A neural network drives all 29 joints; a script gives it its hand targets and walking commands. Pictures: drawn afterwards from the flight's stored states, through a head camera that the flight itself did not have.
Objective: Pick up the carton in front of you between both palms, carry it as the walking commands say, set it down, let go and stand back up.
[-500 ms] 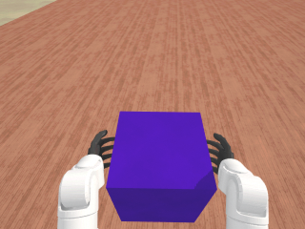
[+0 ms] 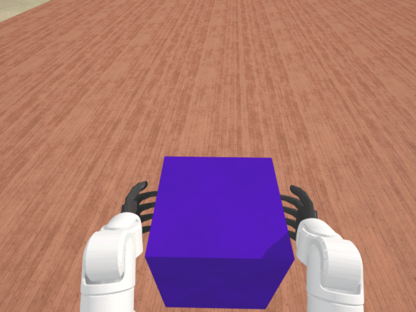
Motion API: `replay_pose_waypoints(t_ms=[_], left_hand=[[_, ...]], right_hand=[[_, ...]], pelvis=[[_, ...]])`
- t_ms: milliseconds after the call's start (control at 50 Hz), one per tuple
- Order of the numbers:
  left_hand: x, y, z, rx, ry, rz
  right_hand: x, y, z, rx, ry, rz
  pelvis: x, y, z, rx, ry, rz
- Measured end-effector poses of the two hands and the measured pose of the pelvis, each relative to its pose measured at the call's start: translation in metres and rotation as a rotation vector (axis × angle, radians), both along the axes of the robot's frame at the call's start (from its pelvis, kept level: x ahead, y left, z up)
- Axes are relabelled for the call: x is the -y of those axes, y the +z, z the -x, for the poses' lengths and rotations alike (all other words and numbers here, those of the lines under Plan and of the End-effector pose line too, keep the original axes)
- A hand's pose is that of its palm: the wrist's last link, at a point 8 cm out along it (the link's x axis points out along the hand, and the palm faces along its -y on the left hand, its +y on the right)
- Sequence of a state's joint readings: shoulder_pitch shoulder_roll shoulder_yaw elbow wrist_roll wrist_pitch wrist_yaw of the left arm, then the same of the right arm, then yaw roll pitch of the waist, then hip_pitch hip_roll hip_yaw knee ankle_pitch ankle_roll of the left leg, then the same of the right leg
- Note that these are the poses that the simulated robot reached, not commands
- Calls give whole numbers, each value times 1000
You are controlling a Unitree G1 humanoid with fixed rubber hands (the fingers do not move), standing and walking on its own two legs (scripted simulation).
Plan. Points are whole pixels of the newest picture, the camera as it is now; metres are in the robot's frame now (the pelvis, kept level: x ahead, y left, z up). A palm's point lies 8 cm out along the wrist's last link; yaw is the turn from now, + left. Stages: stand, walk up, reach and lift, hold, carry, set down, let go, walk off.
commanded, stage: carry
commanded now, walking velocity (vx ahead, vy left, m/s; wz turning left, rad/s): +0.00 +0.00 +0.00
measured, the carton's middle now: (216, 235) +0.29 +0.00 +0.01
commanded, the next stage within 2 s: none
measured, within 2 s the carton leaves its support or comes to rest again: neither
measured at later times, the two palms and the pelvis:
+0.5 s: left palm (153, 130) +0.49 +0.15 +0.12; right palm (281, 137) +0.49 -0.14 +0.11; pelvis +0.23 +0.00 +0.01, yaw +1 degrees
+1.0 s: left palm (151, 132) +0.51 +0.17 +0.10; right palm (272, 132) +0.52 -0.13 +0.10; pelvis +0.25 +0.00 +0.01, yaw +3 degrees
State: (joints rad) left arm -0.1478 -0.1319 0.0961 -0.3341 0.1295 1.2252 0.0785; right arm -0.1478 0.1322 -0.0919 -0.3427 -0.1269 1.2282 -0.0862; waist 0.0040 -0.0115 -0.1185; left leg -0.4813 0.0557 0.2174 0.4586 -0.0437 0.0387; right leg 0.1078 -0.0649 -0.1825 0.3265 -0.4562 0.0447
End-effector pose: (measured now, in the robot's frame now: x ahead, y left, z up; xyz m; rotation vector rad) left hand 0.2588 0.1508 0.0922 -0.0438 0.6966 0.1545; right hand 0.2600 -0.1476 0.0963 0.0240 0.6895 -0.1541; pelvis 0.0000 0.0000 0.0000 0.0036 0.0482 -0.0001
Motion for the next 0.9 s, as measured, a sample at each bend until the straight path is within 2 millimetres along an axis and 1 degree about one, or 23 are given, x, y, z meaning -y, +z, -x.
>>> replay_pose_waypoints(t_ms=[20,60,100,140,200,280,360,420,460,500,580,640,700,800,900], left_hand=[[-4,-8,-16,-15,-1,12],[-10,-21,-41,-68,-6,24],[-13,-27,-61,-116,-18,23],[-14,-27,-79,-138,-32,22],[-15,-21,-107,-127,-42,24],[-16,-9,-142,-72,-28,22],[-13,7,-174,-1,1,8],[-8,19,-200,43,11,-21],[-5,23,-217,41,8,-36],[-3,24,-230,27,7,-40],[-3,14,-248,-15,19,-29],[-5,8,-254,-33,32,-19],[-8,5,-257,-32,44,-12],[-12,5,-259,-19,59,-7],[-15,5,-255,-13,63,-7]], right_hand=[[-4,-6,-15,-15,0,13],[-10,-16,-38,-68,-8,22],[-13,-22,-54,-116,-20,22],[-14,-22,-69,-139,-32,23],[-15,-14,-95,-128,-40,28],[-16,-2,-134,-74,-24,30],[-13,10,-174,-3,2,12],[-7,13,-204,43,10,-19],[-5,13,-218,41,5,-37],[-3,12,-231,27,2,-40],[-3,5,-252,-16,12,-32],[-5,2,-263,-34,23,-23],[-8,1,-270,-33,34,-18],[-12,3,-276,-20,48,-13],[-15,3,-273,-14,54,-11]], pelvis=[[-4,-3,-14,1,-4,-12],[-12,0,-35,-6,-14,-10],[-17,8,-51,-12,-24,5],[-21,17,-68,-19,-28,16],[-24,25,-95,-25,-22,29],[-21,28,-131,-23,-10,27],[-13,23,-170,-5,-1,6],[-7,15,-199,5,5,4],[-5,14,-215,3,15,20],[-4,14,-228,-3,24,25],[0,12,-245,-17,35,23],[2,12,-253,-23,40,20],[3,11,-256,-27,45,19],[2,11,-259,-29,51,17],[1,9,-257,-24,55,17]])
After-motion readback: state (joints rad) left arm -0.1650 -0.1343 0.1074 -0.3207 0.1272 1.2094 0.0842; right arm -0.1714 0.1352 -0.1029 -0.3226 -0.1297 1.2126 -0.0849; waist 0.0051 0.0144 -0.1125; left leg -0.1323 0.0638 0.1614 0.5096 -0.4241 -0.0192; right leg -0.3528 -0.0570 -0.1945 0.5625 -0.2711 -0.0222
